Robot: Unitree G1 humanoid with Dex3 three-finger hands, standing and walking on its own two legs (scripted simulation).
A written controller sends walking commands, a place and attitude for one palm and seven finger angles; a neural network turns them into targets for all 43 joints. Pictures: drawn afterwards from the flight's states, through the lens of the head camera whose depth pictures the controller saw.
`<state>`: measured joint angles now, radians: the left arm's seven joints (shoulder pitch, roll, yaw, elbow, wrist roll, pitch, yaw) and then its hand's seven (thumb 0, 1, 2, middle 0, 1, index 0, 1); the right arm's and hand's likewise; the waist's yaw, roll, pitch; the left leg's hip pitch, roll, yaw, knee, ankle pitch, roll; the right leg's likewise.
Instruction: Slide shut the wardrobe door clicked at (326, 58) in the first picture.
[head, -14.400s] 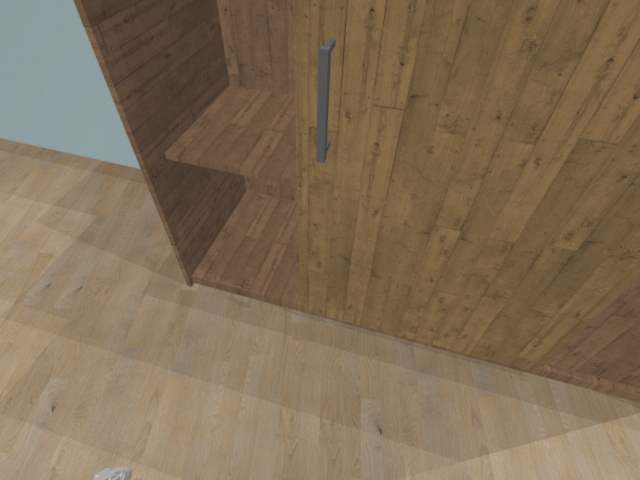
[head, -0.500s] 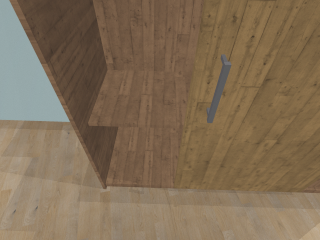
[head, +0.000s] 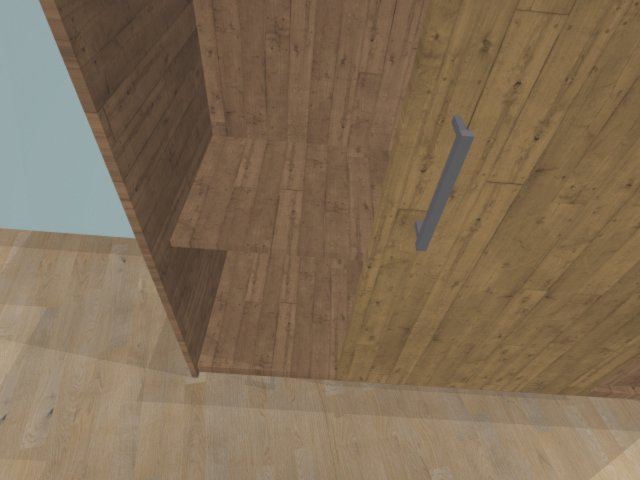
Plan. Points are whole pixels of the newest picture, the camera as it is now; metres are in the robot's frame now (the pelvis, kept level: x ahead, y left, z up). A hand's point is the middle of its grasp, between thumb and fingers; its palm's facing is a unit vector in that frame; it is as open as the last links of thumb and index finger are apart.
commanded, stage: look again from close up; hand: right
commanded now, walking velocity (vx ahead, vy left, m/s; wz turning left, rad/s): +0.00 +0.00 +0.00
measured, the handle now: (438, 189) +0.52 -0.14 +0.10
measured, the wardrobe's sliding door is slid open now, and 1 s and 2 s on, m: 0.44 0.44 0.44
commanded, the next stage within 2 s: raise the hand with hooked fingers in 0.76 s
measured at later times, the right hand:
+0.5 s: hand out of the picture +0.01 -0.15 -0.17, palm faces +0.04 +0.98 -0.20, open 7.3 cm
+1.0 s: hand out of the picture +0.14 -0.18 -0.07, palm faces +0.25 +0.95 -0.20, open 7.3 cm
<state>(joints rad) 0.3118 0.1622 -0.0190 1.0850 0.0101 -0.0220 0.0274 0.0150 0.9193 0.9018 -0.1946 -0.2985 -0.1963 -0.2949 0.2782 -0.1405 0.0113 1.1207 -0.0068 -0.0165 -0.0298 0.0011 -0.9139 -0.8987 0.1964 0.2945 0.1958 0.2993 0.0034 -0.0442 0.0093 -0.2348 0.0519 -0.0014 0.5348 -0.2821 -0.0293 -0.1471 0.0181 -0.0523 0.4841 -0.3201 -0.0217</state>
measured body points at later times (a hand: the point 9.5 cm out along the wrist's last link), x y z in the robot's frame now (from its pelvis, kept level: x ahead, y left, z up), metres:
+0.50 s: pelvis +0.01 +0.02 +0.00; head +0.02 +0.03 +0.45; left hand +0.01 +0.24 -0.16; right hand +0.01 -0.20 -0.15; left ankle +0.00 +0.14 -0.74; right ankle -0.04 -0.10 -0.74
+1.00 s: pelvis +0.01 +0.02 +0.00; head +0.02 +0.04 +0.45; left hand +0.06 +0.27 -0.14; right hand +0.12 -0.22 -0.06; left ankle +0.00 +0.14 -0.74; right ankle -0.04 -0.10 -0.74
